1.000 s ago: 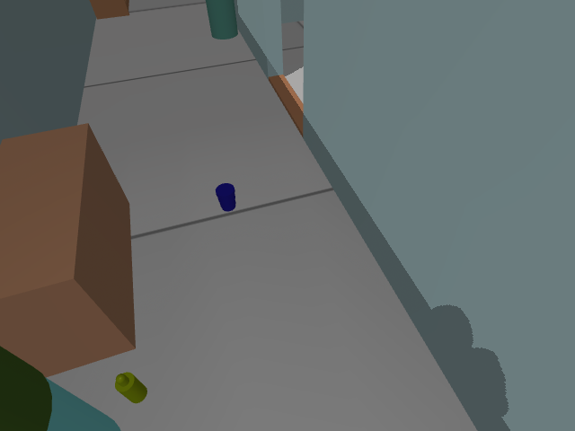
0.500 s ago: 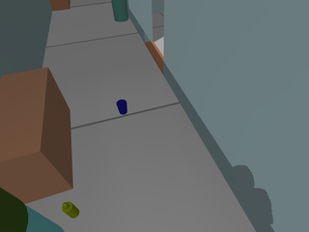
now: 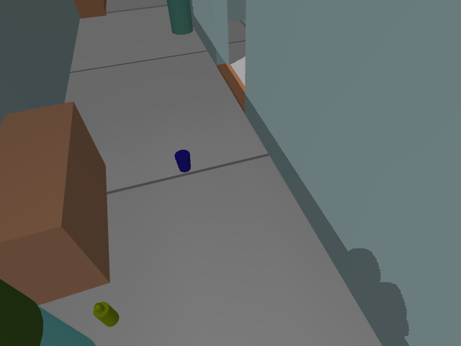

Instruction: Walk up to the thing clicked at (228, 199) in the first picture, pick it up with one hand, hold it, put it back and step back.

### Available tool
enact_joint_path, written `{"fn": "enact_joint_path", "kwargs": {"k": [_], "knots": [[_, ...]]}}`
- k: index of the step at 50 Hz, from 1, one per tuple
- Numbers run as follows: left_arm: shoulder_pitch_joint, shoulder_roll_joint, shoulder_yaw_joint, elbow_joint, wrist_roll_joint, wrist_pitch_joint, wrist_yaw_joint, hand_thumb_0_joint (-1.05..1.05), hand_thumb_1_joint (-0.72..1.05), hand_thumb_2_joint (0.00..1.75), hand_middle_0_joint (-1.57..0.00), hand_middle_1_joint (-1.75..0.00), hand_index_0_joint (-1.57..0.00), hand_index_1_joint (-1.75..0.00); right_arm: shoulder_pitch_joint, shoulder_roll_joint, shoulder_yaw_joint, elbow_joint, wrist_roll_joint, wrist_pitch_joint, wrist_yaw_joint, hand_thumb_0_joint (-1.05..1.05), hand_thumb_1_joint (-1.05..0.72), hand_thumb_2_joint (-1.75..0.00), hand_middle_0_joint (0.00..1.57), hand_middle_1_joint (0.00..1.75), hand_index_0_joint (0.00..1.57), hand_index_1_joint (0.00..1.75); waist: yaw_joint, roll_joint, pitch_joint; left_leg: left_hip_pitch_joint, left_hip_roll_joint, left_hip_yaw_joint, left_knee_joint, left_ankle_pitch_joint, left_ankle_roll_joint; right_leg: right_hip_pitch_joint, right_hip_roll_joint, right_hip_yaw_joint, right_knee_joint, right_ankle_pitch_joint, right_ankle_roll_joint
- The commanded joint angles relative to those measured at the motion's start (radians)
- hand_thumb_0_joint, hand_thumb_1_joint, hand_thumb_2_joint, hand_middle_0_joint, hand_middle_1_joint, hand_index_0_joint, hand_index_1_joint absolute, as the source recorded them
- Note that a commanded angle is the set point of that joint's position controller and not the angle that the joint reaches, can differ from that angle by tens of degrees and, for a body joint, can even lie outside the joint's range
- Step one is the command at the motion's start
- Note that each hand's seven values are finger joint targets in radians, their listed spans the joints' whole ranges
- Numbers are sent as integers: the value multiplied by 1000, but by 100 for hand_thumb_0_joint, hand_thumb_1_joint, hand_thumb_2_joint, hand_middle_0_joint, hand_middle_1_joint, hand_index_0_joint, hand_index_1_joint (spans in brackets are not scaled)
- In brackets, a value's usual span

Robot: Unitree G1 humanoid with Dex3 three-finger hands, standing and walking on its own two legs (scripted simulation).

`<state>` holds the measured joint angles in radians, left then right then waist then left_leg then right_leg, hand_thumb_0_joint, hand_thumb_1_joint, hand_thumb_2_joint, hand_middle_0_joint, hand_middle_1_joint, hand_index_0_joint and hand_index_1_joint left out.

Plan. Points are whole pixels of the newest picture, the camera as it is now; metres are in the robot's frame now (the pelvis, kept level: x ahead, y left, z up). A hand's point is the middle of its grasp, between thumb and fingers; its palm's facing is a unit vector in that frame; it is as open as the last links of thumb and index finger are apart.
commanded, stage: stand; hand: left
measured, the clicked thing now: (183, 161) +1.28 +0.34 -0.72
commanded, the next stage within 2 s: walk up in 0.12 s
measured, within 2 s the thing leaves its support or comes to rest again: neither
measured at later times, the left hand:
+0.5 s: hand out of the picture +0.08 +0.36 -0.18, palm faces +0.05 -0.92 -0.38, open 7.4 cm
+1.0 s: hand (112, 231) +0.43 +0.33 -0.14, palm faces +0.03 -0.93 -0.37, open 7.3 cm
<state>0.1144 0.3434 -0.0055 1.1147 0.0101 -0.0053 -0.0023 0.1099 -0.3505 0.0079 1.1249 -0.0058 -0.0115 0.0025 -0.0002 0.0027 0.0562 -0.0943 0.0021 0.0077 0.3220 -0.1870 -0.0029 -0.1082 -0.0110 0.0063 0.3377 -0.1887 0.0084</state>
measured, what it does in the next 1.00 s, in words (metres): walks ahead: left foot, then right foot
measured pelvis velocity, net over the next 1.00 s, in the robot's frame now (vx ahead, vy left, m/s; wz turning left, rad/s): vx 0.31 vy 0.06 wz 0.09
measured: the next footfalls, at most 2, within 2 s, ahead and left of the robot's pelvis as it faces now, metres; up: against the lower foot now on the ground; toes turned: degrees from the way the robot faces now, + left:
left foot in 0.44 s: +0.16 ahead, +0.19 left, +0.00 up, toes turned +9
right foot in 0.90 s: +0.43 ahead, -0.04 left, +0.00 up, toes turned +1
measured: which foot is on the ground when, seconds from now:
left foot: down 0.00-0.20, up 0.22-0.42, down 0.44-0.92, up 0.94-1.00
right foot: down 0.00-0.46, up 0.48-0.88, down 0.90-1.00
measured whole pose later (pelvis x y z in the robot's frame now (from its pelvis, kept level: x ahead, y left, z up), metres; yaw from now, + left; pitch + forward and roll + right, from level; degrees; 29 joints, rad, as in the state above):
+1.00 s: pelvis +0.31 +0.06 -0.03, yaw +5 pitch -4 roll +0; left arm 0.13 0.38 0.05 0.83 0.01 -0.07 -0.07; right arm 0.36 -0.41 -0.04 0.91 0.00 -0.05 0.03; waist -0.03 0.04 0.10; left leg -0.24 0.01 -0.01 1.11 -0.46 0.04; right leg -0.34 -0.03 -0.07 0.63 -0.23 -0.04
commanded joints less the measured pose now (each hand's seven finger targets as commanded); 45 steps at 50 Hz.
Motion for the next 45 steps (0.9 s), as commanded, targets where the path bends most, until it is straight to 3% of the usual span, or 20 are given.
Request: {"fn": "enact_joint_path", "kwargs": {"k": [1, 5, 6, 7, 10, 11, 12, 16, 18, 21, 22, 23, 24, 27, 29, 34, 40, 42, 44, 45], "knots": [[-34, 219, 45, -62, -2, -24, 12, 0, 90, 90, -20, -30, -20, -30, -32, -207, -45, -62, -4, -21, -12, 0, -90, -90, 20, 30, 20, 30, 1, -13, -68, -3, 120, -98, -53, 122, 22, 4, -115, 88, -52, 135, -34], [-28, 216, 42, -62, -1, -26, 12, 0, 90, 90, -20, -30, -20, -30, -29, -204, -45, -61, -3, -20, -11, 0, -90, -90, 20, 30, 20, 30, -1, -20, -71, 7, 122, -96, -48, 131, 22, -4, -115, 87, -57, 136, -33], [25, 320, 112, -107, 15, -42, -18, 0, 90, 90, -20, -30, -20, -30, 38, -289, -108, -112, -14, -33, 17, 0, -90, -90, 20, 30, 20, 30, 3, -25, -168, -36, 81, -125, 39, -384, 100, 59, -63, 61, 35, -364, -70], [43, 314, 118, -104, 24, -45, -27, 0, 90, 90, -20, -30, -20, -30, 24, -296, -114, -115, -24, -32, 29, 0, -90, -90, 20, 30, 20, 30, 24, 10, -94, -169, 93, -158, 47, -528, 115, 15, -91, 106, 63, -495, -92], [140, 336, 143, -118, 28, -59, -35, 0, 90, 90, -20, -30, -20, -30, -127, -216, -110, -211, -30, -37, 45, 0, -90, -90, 20, 30, 20, 30, 110, -139, 85, -554, 13, -20, 315, -302, 58, 118, -259, 345, -133, -591, -201], [177, 369, 154, -129, 38, -69, -31, 0, 90, 90, -20, -30, -20, -30, -142, -213, -110, -229, -34, -41, 42, 0, -90, -90, 20, 30, 20, 30, 138, -173, 66, -649, 36, -37, 480, -297, 40, 192, -397, 485, -225, -511, -269], [165, 377, 157, -148, 38, -74, -32, 0, 90, 90, -20, -30, -20, -30, -119, -236, -117, -231, -31, -46, 43, 0, -90, -90, 20, 30, 20, 30, 121, -111, 52, -638, 65, -94, 521, -289, 39, 182, -424, 499, -232, -482, -291], [-8, 372, 155, -230, 34, -77, -39, 0, 90, 90, -20, -30, -20, -30, 35, -265, -140, -211, -24, -48, 72, 0, -90, -90, 20, 30, 20, 30, 9, -190, 54, -406, 120, -65, 436, -238, 14, -19, -315, 235, -214, -441, -221], [-13, 355, 147, -246, 33, -75, -48, 0, 90, 90, -20, -30, -20, -30, 53, -257, -148, -213, -23, -51, 80, 0, -90, -90, 20, 30, 20, 30, -1, -163, 56, -275, 83, -6, 339, -172, 9, -117, -247, 113, -162, -349, -191], [-5, 308, 131, -255, 30, -61, -59, 0, 90, 90, -20, -30, -20, -30, 246, -265, -174, -160, -31, -58, 71, 0, -90, -90, 20, 30, 20, 30, -96, -12, -26, 114, 5, 94, 210, -31, 11, -333, -148, -36, 121, -340, -143], [32, 260, 114, -258, 35, -54, -60, 0, 90, 90, -20, -30, -20, -30, 363, -308, -197, -131, -37, -63, 56, 0, -90, -90, 20, 30, 20, 30, -147, 133, -91, 298, 1, 43, 191, -162, 44, -457, -93, -89, 396, -294, -127], [31, 177, 93, -284, 24, -56, -58, 0, 90, 90, -20, -30, -20, -30, 469, -419, -214, -137, -52, -72, 39, 0, -90, -90, 20, 30, 20, 30, -190, 394, -85, 297, 269, -479, -52, -571, 124, -659, 63, -65, 762, -432, -82], [30, 272, 108, -287, 15, -55, -46, 0, 90, 90, -20, -30, -20, -30, 347, -468, -213, -199, -16, -78, 45, 0, -90, -90, 20, 30, 20, 30, -138, 259, -73, 155, 420, -802, -212, -708, 254, -624, 26, 103, 840, -401, -81], [114, 332, 107, -218, -2, -57, -43, 0, 90, 90, -20, -30, -20, -30, 169, -362, -166, -264, -10, -86, 29, 0, -90, -90, 20, 30, 20, 30, -19, 49, 30, 11, 326, -453, -120, -422, 210, -561, -78, 151, 792, -191, -52], [157, 325, 111, -195, 3, -52, -56, 0, 90, 90, -20, -30, -20, -30, 168, -334, -152, -266, -3, -96, 30, 0, -90, -90, 20, 30, 20, 30, -4, 98, 43, -72, 270, -281, -141, -281, 191, -477, -90, 102, 705, -121, -25], [43, 289, 110, -269, 12, -49, -85, 0, 90, 90, -20, -30, -20, -30, 211, -346, -154, -287, -5, -106, 34, 0, -90, -90, 20, 30, 20, 30, -39, 114, 69, -33, 266, -172, -165, -147, 230, -467, -116, 23, 455, -37, 1], [-64, 237, 110, -321, 11, -59, -91, 0, 90, 90, -20, -30, -20, -30, 269, -334, -149, -304, 0, -99, 28, 0, -90, -90, 20, 30, 20, 30, -55, 89, 23, 19, 226, -65, -27, 256, 173, -330, -54, -69, 258, 69, -44], [-23, 236, 116, -319, 9, -60, -85, 0, 90, 90, -20, -30, -20, -30, 260, -338, -150, -320, -2, -91, 18, 0, -90, -90, 20, 30, 20, 30, -26, 88, -20, 31, 225, -52, 76, 384, 162, -230, -17, -95, 234, 14, -64], [171, 286, 146, -271, 10, -72, -67, 0, 90, 90, -20, -30, -20, -30, 268, -283, -128, -342, 2, -88, 14, 0, -90, -90, 20, 30, 20, 30, 77, -51, -140, -95, 141, 26, 424, 422, 117, 106, 8, -87, 170, 13, -100], [286, 358, 174, -262, 17, -78, -55, 0, 90, 90, -20, -30, -20, -30, 318, -219, -104, -361, 5, -89, 14, 0, -90, -90, 20, 30, 20, 30, 115, -233, -227, -299, 68, 60, 721, 146, 79, 304, -185, 185, 118, -151, -149]]}}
